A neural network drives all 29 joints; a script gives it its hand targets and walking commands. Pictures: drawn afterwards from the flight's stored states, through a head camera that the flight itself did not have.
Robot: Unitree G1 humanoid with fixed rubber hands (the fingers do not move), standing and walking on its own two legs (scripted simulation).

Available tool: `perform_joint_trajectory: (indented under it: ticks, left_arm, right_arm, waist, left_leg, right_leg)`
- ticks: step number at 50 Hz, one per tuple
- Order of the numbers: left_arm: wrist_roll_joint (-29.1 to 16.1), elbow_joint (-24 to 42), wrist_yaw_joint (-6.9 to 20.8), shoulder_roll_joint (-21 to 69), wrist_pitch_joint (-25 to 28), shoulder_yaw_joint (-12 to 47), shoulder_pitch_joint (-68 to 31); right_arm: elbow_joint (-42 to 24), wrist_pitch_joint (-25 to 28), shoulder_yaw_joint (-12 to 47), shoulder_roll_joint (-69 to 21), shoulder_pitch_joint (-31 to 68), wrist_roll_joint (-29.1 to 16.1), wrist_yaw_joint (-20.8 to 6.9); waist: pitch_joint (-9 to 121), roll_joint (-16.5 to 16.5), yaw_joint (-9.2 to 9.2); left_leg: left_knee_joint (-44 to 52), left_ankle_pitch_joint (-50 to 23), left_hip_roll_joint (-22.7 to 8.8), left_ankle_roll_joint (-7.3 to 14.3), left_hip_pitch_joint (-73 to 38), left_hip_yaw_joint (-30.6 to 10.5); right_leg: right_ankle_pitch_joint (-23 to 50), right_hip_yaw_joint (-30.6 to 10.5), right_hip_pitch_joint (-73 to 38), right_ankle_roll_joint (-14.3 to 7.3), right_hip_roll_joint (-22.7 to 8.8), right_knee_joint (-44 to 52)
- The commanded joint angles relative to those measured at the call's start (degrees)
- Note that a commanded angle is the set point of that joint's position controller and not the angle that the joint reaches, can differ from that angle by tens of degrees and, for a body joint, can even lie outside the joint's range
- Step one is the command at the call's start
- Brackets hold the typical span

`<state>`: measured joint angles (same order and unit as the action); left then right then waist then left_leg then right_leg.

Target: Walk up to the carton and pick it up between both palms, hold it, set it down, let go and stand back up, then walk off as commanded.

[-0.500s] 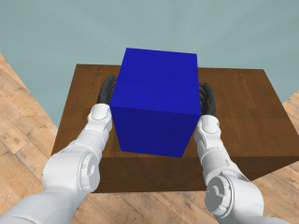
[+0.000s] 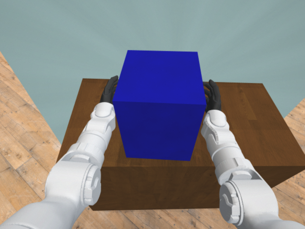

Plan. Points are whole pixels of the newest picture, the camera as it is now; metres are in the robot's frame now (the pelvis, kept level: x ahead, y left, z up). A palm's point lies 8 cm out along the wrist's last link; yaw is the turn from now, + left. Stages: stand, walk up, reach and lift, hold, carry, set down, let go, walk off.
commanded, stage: reach and lift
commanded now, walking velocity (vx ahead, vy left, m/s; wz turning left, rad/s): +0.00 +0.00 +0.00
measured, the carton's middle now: (159, 107) +0.45 -0.03 +0.05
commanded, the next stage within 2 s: hold in 1.80 s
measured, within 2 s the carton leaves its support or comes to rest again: neither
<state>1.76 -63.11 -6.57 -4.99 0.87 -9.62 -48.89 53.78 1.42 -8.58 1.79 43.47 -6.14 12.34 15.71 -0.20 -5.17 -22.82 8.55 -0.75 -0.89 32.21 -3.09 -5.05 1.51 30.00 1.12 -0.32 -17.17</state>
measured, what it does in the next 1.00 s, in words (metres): stands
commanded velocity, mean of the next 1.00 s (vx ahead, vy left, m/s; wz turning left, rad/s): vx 0.00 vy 0.00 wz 0.00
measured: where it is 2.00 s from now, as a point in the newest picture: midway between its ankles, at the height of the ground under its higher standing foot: outside the picture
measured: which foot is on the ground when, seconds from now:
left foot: down 0.00-1.00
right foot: down 0.00-1.00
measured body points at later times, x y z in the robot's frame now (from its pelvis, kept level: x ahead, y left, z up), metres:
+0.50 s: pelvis +0.00 +0.00 +0.00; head +0.00 +0.01 +0.45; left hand +0.43 +0.14 +0.14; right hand +0.42 -0.15 +0.14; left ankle +0.01 +0.12 -0.74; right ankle +0.01 -0.13 -0.74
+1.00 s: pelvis -0.02 +0.00 +0.00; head -0.04 +0.01 +0.45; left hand +0.40 +0.15 +0.16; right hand +0.40 -0.15 +0.17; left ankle +0.01 +0.12 -0.74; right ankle +0.01 -0.13 -0.74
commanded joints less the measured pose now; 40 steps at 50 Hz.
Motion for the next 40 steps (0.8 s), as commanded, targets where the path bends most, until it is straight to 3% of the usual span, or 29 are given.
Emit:
perform_joint_trajectory:
  ticks: [1,11,18,31,37,40]
  left_arm:
    - [-1.03,29.86,4.34,48.90,2.77,21.03,-48.20]
    - [-0.66,37.98,4.86,49.34,-8.02,21.31,-45.24]
    - [-0.99,43.92,6.06,49.60,-12.85,22.50,-43.34]
    - [1.28,45.79,7.01,49.21,-20.13,17.87,-40.59]
    - [2.36,43.33,6.63,49.37,-22.65,14.47,-42.34]
    - [1.58,45.31,6.16,49.24,-22.98,14.54,-45.56]
  right_arm:
    - [-21.73,-1.01,27.21,-46.34,45.93,-4.40,-10.32]
    - [-30.21,-6.69,29.40,-44.90,49.26,-9.18,-7.77]
    - [-35.11,-9.05,29.88,-43.46,49.26,-10.98,-6.11]
    - [-36.35,-13.06,29.09,-40.87,53.72,-13.56,-5.33]
    - [-32.54,-14.94,27.07,-40.55,56.55,-13.55,-6.06]
    - [-31.36,-15.60,26.57,-41.18,57.63,-13.76,-6.66]
  waist:
    - [40.78,-6.13,2.85]
    - [39.76,-3.26,4.38]
    - [38.53,-3.01,3.48]
    - [27.30,-0.56,4.40]
    - [21.45,-0.28,5.13]
    - [22.10,-0.63,5.36]
  left_leg:
    - [-3.48,-19.56,2.78,-3.41,-30.11,-0.92]
    - [-4.01,-21.32,3.47,-3.12,-31.98,-1.38]
    - [-4.37,-24.25,3.79,-3.57,-34.06,-1.79]
    - [-1.58,-20.35,3.83,-2.46,-36.81,-1.50]
    - [0.61,-13.92,3.71,-1.46,-34.70,-1.07]
    - [1.12,-11.92,3.57,-1.41,-34.50,-0.91]
  right_leg:
    - [17.45,-1.31,-23.78,-0.07,3.61,-3.82]
    - [19.51,-1.33,-25.66,0.62,4.30,-3.69]
    - [22.74,-1.18,-28.65,1.00,4.76,-3.82]
    - [11.88,-0.89,-30.44,0.89,5.18,-0.50]
    - [3.37,-0.43,-27.00,0.66,4.82,1.01]
    - [1.05,-0.10,-25.83,0.57,4.75,1.12]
